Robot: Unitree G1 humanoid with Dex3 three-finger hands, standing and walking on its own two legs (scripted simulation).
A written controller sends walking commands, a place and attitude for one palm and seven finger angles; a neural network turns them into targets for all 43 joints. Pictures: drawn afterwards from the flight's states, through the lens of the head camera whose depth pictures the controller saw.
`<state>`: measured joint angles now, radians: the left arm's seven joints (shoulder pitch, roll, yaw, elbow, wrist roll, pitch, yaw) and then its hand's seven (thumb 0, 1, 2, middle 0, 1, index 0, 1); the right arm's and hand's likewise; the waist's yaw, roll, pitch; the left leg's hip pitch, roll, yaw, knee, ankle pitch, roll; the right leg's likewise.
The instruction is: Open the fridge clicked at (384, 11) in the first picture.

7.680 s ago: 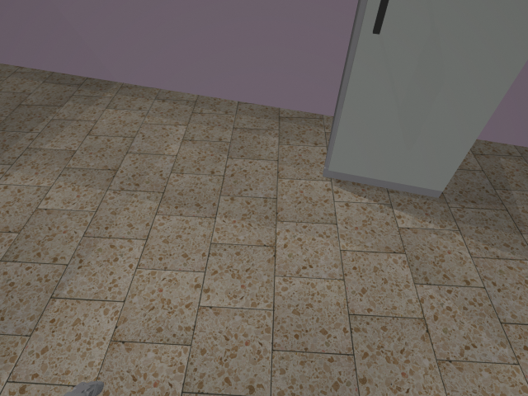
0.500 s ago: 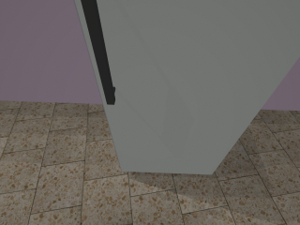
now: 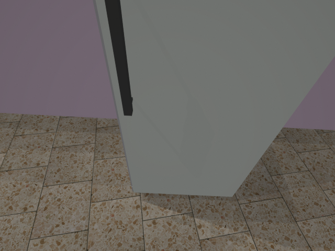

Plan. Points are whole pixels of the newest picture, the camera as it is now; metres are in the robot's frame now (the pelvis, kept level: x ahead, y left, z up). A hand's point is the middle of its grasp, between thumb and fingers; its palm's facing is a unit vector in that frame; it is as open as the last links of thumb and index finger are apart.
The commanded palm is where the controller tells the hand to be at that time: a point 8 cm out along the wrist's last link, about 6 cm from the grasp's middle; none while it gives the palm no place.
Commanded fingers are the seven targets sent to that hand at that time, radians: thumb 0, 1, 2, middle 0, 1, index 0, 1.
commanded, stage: come to a stop and stand still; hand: left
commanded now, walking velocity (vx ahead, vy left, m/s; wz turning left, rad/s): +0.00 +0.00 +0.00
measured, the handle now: (122, 53) +0.50 +0.16 +0.22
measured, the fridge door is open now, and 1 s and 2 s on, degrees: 0 0 0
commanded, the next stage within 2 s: look again from close up in 0.68 s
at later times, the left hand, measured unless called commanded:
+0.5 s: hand out of the picture +0.00 +0.15 -0.18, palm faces +0.03 -0.99 -0.14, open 7.4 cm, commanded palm none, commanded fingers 0.00 0.90 0.90 -0.20 -0.30 -0.20 -0.30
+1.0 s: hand out of the picture +0.08 +0.21 -0.17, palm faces +0.02 -0.96 -0.28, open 7.4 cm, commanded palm none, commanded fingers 0.00 0.90 0.90 -0.20 -0.30 -0.20 -0.30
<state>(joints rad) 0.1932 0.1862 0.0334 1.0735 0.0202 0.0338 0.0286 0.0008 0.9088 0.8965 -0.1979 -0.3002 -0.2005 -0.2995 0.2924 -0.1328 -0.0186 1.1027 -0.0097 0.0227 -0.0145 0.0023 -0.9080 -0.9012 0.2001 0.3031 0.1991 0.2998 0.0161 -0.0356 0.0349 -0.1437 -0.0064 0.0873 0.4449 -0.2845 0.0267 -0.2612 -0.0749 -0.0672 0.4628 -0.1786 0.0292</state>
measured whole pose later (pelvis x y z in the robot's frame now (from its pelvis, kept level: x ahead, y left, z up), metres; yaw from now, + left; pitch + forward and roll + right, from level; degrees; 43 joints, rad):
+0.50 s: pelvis +0.02 +0.01 +0.00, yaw -1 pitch -1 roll +0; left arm 0.30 0.11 0.00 1.17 0.01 0.00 0.04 0.00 0.91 0.90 -0.20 -0.30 -0.20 -0.30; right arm 0.30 -0.11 -0.01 1.15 0.00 -0.02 -0.03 0.00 -0.91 -0.90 0.20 0.30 0.20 0.30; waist 0.01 -0.02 0.03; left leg -0.08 0.00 0.10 0.40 -0.30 0.03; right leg -0.21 -0.06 -0.05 0.42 -0.19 0.04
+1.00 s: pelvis +0.02 +0.00 -0.01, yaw -1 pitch -3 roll +0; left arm 0.26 0.23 0.03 1.00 0.02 -0.01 0.03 0.00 0.91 0.90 -0.20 -0.30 -0.20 -0.30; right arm 0.26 -0.23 -0.05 1.00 -0.01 0.00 -0.03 0.00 -0.91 -0.90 0.20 0.30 0.20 0.30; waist -0.01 0.02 0.00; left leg -0.13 0.02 0.09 0.56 -0.38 0.02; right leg -0.25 -0.06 -0.06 0.57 -0.27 0.02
